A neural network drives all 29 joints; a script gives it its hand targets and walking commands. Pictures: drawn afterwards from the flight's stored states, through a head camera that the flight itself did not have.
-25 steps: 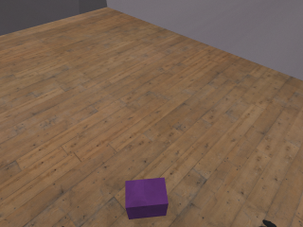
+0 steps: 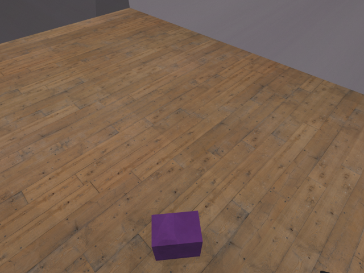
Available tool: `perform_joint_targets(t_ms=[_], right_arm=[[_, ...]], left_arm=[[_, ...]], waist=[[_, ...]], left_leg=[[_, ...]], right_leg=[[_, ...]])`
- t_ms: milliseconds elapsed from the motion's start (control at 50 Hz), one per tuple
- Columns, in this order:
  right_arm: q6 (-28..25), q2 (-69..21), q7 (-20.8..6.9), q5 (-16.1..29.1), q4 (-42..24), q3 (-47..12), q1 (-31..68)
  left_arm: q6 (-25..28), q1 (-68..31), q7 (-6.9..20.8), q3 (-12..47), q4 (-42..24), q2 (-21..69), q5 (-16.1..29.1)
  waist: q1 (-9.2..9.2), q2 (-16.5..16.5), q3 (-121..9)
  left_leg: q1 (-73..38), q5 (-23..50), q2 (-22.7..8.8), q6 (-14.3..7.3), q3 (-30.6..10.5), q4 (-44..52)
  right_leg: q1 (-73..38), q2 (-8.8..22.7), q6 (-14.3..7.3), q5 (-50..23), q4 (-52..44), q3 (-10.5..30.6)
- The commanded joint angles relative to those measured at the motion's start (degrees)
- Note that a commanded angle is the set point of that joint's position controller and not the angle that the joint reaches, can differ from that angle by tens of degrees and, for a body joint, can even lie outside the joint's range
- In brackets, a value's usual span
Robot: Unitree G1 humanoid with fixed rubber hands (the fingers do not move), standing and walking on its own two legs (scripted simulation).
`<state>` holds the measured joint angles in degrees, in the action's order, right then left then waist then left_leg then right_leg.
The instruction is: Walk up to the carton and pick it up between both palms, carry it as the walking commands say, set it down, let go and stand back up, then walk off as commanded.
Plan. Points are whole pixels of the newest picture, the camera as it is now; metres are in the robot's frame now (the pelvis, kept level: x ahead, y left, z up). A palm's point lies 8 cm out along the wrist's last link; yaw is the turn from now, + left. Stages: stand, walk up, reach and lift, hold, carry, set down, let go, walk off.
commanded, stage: stand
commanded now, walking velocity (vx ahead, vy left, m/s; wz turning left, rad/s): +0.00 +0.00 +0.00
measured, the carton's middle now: (176, 236) +0.44 +0.06 -0.67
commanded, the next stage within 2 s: walk off in 0.34 s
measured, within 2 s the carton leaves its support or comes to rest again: neither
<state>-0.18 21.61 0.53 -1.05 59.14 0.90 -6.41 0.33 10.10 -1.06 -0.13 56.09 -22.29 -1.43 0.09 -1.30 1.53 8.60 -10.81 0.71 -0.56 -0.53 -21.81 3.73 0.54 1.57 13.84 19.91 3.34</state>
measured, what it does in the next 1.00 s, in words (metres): steps to the left: left foot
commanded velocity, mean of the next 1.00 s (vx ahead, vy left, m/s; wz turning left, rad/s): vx -0.12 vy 0.10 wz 0.00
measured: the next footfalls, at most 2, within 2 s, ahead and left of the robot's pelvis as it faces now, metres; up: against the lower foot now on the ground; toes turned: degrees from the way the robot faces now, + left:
left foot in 0.90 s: +0.01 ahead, +0.20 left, +0.00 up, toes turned +2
right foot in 1.24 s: -0.10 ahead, +0.04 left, +0.00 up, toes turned -5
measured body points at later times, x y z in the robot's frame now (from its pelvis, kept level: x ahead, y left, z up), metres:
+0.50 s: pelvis +0.00 +0.00 +0.00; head +0.00 +0.01 +0.45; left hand +0.09 +0.31 -0.12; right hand +0.10 -0.32 -0.11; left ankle +0.01 +0.11 -0.75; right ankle -0.03 -0.14 -0.75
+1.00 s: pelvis -0.05 +0.09 -0.01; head -0.01 +0.12 +0.43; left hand +0.02 +0.41 -0.16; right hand +0.00 -0.21 -0.14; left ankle -0.03 +0.20 -0.75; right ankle -0.08 -0.09 -0.68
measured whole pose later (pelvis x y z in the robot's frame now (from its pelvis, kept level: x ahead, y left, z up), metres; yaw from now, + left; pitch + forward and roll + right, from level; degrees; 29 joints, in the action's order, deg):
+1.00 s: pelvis -0.05 +0.09 -0.01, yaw +0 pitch -1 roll +0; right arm 5.3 17.4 -1.0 -1.5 57.0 2.3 -10.4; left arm -5.1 8.1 -3.9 -3.3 55.3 -22.1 -0.6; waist -0.6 -3.4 6.9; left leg 16.5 -14.9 -0.3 -1.1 1.9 -32.2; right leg 24.2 1.2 1.8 34.3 61.3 7.4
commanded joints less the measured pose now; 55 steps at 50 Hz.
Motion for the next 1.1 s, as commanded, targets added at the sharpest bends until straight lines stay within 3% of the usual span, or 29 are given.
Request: perform_joint_targets(t_ms=[0,500,540,580,620,660,680,700,720,740,760,780,820,840,860,880,900,920,940,960,980,1000,1040,1080], right_arm=[[-0.59,10.13,0.24,0.06,-2.32,1.77,2.35],[-0.84,10.72,0.15,0.29,-1.10,1.66,2.87],[0.74,5.68,0.35,1.09,1.62,0.41,-1.57],[2.34,8.31,0.74,1.35,2.03,1.42,-2.58],[3.39,9.19,0.71,1.21,1.71,2.08,-2.58],[4.14,8.35,0.41,0.80,0.86,2.27,-2.09],[4.57,7.56,0.10,0.60,0.56,2.38,-2.20],[5.19,6.97,-0.26,0.19,0.12,2.60,-2.07],[5.77,6.85,-0.47,-0.14,-0.13,2.95,-2.49],[6.07,6.30,-0.62,0.00,-0.42,3.12,-3.84],[6.08,5.55,-0.70,0.26,-0.93,2.99,-4.48],[5.99,4.74,-0.87,0.28,-1.51,2.84,-4.55],[5.79,3.51,-1.37,0.11,-1.79,2.78,-5.57],[5.75,3.38,-1.71,0.05,-1.70,2.96,-6.81],[5.58,3.18,-1.85,-0.19,-1.22,3.13,-8.77],[5.05,4.66,-1.86,-1.20,-1.51,3.46,-9.34],[4.72,10.95,-1.94,-1.38,-2.85,4.46,-8.64],[4.85,15.11,-1.84,-0.05,-3.58,5.05,-8.56],[4.82,10.41,-1.67,-0.39,-4.53,4.08,-7.43],[4.98,8.06,-0.92,-0.52,-4.95,3.38,-4.91],[5.24,6.74,-0.37,-0.67,-5.85,2.99,-1.98],[5.19,6.02,0.11,-0.36,-6.50,3.04,-0.57],[5.25,3.41,0.16,-0.73,-7.18,2.35,-0.98],[5.37,2.41,0.42,-0.93,-5.88,2.13,-3.81]], left_arm=[[0.56,-1.36,-0.20,-1.74,-2.11,-9.20,0.06],[0.60,-2.98,0.03,-1.65,-0.11,-9.79,0.33],[-0.06,-1.07,0.08,-0.38,0.58,-4.93,0.21],[-0.74,-0.61,-0.18,-1.22,-0.22,-8.30,-0.20],[-1.32,0.00,-0.61,-2.21,-0.78,-10.78,-0.19],[-2.11,0.91,-1.26,-3.23,-1.22,-12.39,-0.18],[-2.58,0.57,-1.60,-3.62,-1.85,-12.74,-0.31],[-2.87,0.12,-1.94,-3.87,-2.69,-12.58,-0.82],[-2.72,0.45,-2.09,-4.12,-2.81,-12.72,-1.13],[-2.62,-1.73,-2.18,-4.09,-3.36,-12.20,-1.02],[-2.72,-4.28,-2.17,-3.95,-3.97,-11.30,-1.04],[-2.82,-5.03,-2.19,-4.01,-4.05,-11.03,-1.20],[-3.43,-3.13,-1.98,-4.50,-3.38,-10.75,-1.17],[-3.81,-1.86,-1.88,-4.95,-2.86,-11.22,-0.90],[-3.98,-1.77,-1.84,-5.11,-2.83,-11.18,-0.42],[-3.79,0.92,-1.67,-4.80,-2.45,-9.05,-0.15],[-3.97,5.54,-1.58,-4.12,-2.83,-4.65,-0.46],[-4.93,1.51,-3.07,-3.59,-4.12,-2.19,0.89],[-5.69,-1.23,-3.62,-4.15,-4.00,-4.62,1.56],[-5.67,-1.79,-3.51,-4.22,-3.74,-4.51,1.50],[-5.24,0.06,-3.26,-4.28,-2.65,-4.97,1.32],[-4.99,1.51,-3.06,-4.29,-1.97,-4.80,0.73],[-4.82,2.80,-3.15,-3.90,-0.73,-3.47,0.60],[-4.94,2.00,-3.41,-3.21,-1.20,-1.49,1.15]], waist=[[0.05,1.11,-1.06],[0.01,1.23,-1.59],[-0.42,2.07,-0.87],[-0.98,1.41,-1.11],[-1.62,-0.98,-2.65],[-2.62,-4.81,-2.22],[-3.10,-8.41,-1.86],[-3.84,-12.80,-1.41],[-3.30,-9.97,-1.24],[-1.47,-7.44,-0.97],[-0.17,-7.23,0.11],[0.09,-9.26,0.51],[-1.43,-13.42,-0.50],[-1.55,-13.20,-1.06],[-0.46,-11.50,-1.69],[-0.11,-4.58,-3.34],[-1.88,15.36,-4.62],[1.18,28.23,-7.97],[1.30,16.44,-6.31],[-0.37,10.84,-2.84],[-2.10,8.56,-2.13],[-2.73,9.25,-2.22],[-1.20,9.71,-3.12],[0.24,11.46,-3.18]], left_leg=[[-2.55,7.17,-6.76,-0.70,-6.15,3.39],[-3.36,9.22,-7.19,-0.89,-6.08,3.90],[-2.28,14.82,-7.14,0.12,-4.76,2.79],[-1.57,19.72,-5.99,0.14,-3.35,-1.16],[0.01,19.80,-4.93,0.24,-2.20,-5.27],[4.83,15.20,-3.33,0.95,-1.31,-10.65],[7.72,3.80,-1.34,1.59,-0.22,-17.25],[11.88,-16.42,0.45,2.17,0.17,-28.83],[13.27,-21.01,-0.56,2.54,-3.26,-37.05],[13.35,-20.63,-1.90,2.62,-5.95,-38.46],[13.15,-19.62,-3.09,2.98,-6.05,-34.82],[12.93,-18.40,-3.96,3.42,-5.03,-28.87],[9.22,-15.58,-2.82,4.14,0.12,-18.87],[6.48,-11.54,-1.86,4.19,2.57,-13.08],[2.36,-3.63,-0.83,3.95,4.66,-4.23],[-3.39,5.07,-2.64,3.65,1.40,2.02],[-7.26,26.26,-16.50,0.66,-12.96,4.98],[3.97,39.83,-21.38,-8.68,-14.74,3.08],[6.64,36.51,-18.85,-9.58,-12.14,3.24],[7.89,32.07,-16.94,-8.41,-8.87,2.15],[6.02,28.79,-14.20,-7.19,-6.95,1.40],[3.90,28.30,-12.78,-7.18,-5.66,0.82],[0.44,26.14,-11.25,-8.45,-5.72,1.18],[-2.57,24.98,-11.57,-9.56,-7.82,1.59]], right_leg=[[3.99,5.44,-1.75,-6.96,-3.49,3.73],[3.19,5.80,-2.06,-8.31,-4.01,3.69],[3.05,7.79,-0.93,-13.51,-2.52,3.53],[4.05,8.60,-1.23,-19.96,1.10,3.83],[4.67,10.94,-2.82,-22.25,2.71,6.02],[4.80,15.10,-6.19,-22.96,2.34,10.66],[5.52,19.04,-9.46,-26.33,1.08,14.33],[6.57,24.40,-14.06,-32.98,-0.45,18.53],[7.54,26.29,-16.11,-38.70,0.23,18.23],[8.54,24.55,-14.28,-37.50,1.75,14.74],[9.41,21.84,-11.34,-34.78,2.70,11.42],[8.27,19.67,-8.90,-34.41,3.51,9.53],[6.42,16.76,-6.91,-36.09,5.41,7.62],[6.50,15.89,-6.20,-35.81,7.20,6.87],[8.09,14.57,-4.67,-32.61,9.96,5.61],[12.47,11.40,-2.50,-22.54,15.73,3.20],[21.50,2.49,0.54,10.86,29.04,-4.63],[18.00,-2.60,0.19,31.09,44.94,-0.50],[17.78,-2.81,-0.85,29.64,52.46,4.09],[19.42,-2.43,-1.53,25.45,54.78,4.13],[20.26,-1.75,-1.29,21.25,54.92,2.77],[20.45,-0.57,-0.67,18.39,53.31,0.52],[19.64,0.25,0.53,17.67,46.50,-4.27],[18.28,0.62,0.18,19.62,37.29,-5.60]])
